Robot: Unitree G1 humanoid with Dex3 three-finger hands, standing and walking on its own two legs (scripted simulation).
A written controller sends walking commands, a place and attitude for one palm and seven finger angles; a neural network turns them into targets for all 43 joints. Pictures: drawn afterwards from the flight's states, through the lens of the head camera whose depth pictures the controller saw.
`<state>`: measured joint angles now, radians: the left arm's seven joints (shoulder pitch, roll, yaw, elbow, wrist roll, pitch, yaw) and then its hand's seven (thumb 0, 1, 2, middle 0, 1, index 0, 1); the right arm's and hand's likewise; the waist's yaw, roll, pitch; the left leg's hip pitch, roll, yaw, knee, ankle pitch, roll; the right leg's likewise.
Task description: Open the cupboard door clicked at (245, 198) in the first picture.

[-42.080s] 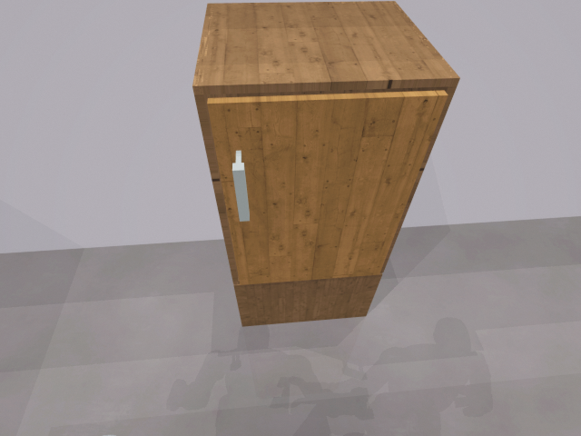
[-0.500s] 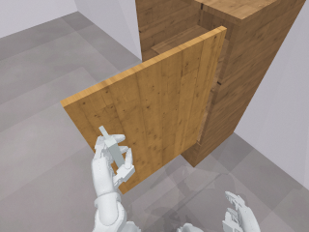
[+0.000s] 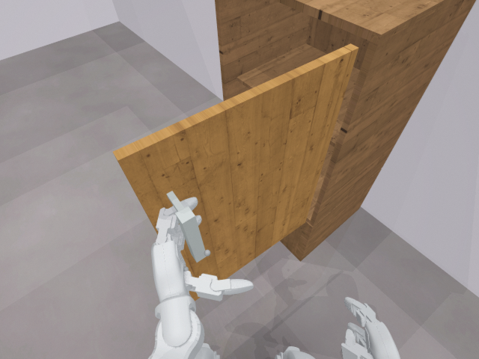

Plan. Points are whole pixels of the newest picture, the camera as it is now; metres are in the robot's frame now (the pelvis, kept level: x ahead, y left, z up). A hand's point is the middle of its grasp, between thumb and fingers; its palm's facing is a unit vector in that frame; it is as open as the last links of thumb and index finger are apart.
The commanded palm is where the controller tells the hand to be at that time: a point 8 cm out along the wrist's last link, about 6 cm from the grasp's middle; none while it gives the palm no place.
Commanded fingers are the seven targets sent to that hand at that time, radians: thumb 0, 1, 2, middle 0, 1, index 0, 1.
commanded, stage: open thumb and fingers to let go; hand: left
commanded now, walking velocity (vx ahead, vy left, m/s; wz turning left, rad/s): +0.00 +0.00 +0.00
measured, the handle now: (186, 228) +0.32 +0.11 +0.05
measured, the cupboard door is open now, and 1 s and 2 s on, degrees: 86 86 86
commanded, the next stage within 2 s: slide the hand sideways off the handle in 0.12 s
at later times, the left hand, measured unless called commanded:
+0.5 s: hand (194, 270) +0.25 +0.08 +0.05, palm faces -0.18 -0.98 +0.03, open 16.2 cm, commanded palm +0.23 +0.13 +0.05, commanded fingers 0.00 -0.50 0.30 -0.15 -0.30 -0.15 -0.30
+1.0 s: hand (165, 292) +0.22 +0.12 +0.05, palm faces -0.13 -0.99 +0.00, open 16.1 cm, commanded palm +0.19 +0.19 +0.05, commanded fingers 0.00 -0.50 0.30 -0.15 -0.30 -0.15 -0.30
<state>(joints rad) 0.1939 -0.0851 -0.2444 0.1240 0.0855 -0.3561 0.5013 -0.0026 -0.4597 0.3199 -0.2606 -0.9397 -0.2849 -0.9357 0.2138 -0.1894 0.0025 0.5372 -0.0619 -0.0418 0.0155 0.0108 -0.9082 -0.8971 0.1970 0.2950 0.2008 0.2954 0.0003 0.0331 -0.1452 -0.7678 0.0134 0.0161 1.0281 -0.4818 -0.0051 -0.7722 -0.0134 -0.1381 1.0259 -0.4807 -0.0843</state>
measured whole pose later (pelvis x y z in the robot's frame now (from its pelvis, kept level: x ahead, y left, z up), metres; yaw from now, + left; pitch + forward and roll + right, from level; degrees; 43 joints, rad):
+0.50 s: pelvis -0.01 +0.03 +0.00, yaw -1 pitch +12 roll -1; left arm 0.20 0.08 -0.22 0.04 -0.10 -0.33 -0.02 -0.01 -0.50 0.30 -0.18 -0.35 -0.16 -0.35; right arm 0.24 -0.23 0.02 0.47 0.01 -0.07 0.00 0.01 -0.91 -0.90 0.20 0.30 0.20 0.30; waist 0.00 0.05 -0.12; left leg -0.79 0.00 0.03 1.07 -0.49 0.03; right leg -0.78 -0.03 -0.12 1.04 -0.47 -0.05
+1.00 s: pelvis +0.01 +0.04 -0.02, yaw -1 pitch +15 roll -2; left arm 0.49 0.13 -0.18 -0.21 -0.07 -0.35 -0.04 -0.01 -0.50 0.30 -0.17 -0.31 -0.19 -0.32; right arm 0.26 -0.21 0.03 0.38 0.00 -0.06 0.01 0.01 -0.91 -0.90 0.20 0.30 0.20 0.30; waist 0.00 0.04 -0.14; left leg -0.85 0.01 0.04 1.15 -0.56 0.05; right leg -0.84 -0.02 -0.11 1.11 -0.52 -0.03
